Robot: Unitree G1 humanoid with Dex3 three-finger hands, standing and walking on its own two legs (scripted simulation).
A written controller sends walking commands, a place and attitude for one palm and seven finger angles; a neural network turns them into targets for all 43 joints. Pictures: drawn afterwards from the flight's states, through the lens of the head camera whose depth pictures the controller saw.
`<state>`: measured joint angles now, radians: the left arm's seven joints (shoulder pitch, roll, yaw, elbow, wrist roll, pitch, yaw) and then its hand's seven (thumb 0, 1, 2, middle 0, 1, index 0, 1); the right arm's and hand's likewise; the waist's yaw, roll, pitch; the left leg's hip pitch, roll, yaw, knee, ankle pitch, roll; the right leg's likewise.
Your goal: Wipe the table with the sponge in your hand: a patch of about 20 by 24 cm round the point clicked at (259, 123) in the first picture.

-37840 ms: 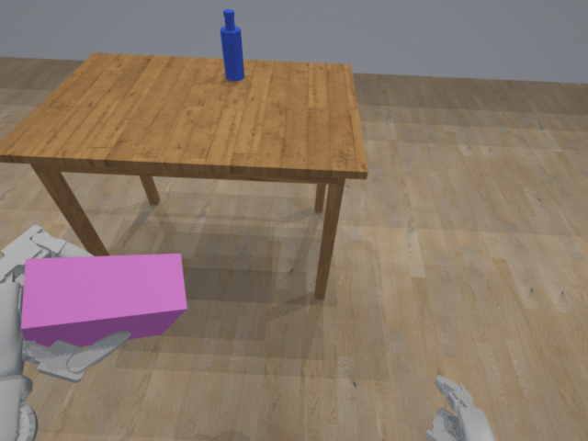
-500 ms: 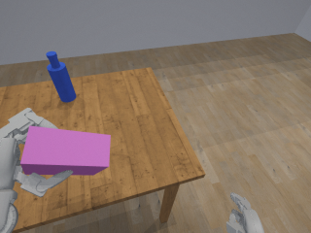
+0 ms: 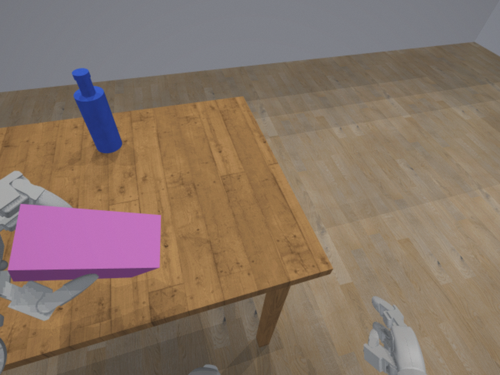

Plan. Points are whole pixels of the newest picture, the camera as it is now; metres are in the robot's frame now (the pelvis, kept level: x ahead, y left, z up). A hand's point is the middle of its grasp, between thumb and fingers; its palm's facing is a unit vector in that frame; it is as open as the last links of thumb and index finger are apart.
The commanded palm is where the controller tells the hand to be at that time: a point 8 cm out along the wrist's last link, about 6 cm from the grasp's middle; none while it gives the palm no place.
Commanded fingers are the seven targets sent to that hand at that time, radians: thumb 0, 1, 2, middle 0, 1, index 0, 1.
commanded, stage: step back with the hand held close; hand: left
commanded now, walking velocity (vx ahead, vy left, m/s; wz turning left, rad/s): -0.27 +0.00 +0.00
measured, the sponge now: (108, 248) +0.23 +0.20 +0.15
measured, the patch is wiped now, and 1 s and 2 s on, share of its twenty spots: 1.00 1.00 1.00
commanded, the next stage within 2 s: stop stepping back and stand still in 1.04 s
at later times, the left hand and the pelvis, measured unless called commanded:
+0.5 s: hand (49, 277) +0.18 +0.23 +0.18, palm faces +0.34 -0.84 -0.41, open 10.2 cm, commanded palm +0.12 +0.28 +0.20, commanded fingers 0.00 0.10 1.30 -1.20 -1.60 -1.20 -1.60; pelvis -0.03 -0.01 +0.01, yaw +1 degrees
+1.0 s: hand out of the picture +0.05 +0.19 +0.19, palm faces +0.34 -0.85 -0.41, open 10.2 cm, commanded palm -0.01 +0.24 +0.20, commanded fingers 0.00 0.10 1.30 -1.20 -1.60 -1.20 -1.60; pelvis -0.16 -0.04 +0.01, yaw +1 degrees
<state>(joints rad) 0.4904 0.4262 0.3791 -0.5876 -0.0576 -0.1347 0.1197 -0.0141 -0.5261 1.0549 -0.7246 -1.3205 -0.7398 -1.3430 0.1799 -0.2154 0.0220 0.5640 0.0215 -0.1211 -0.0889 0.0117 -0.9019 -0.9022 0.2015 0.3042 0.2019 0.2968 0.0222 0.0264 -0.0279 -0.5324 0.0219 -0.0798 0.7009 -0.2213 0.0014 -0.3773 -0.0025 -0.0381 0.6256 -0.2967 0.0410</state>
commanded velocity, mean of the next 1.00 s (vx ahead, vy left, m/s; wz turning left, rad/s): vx -0.40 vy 0.00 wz -0.02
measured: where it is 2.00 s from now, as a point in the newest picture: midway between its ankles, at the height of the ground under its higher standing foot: outside the picture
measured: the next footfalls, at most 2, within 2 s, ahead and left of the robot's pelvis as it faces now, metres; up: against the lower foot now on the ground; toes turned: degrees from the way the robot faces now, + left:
left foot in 0.58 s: -0.02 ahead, +0.12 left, +0.00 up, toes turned +2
right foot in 0.88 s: -0.07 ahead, -0.14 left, +0.00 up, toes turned +0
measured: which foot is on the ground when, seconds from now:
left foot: down 0.00-0.40, up 0.42-0.56, down 0.58-0.92, up 0.94-1.00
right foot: down 0.00-0.58, up 0.60-0.86, down 0.88-1.00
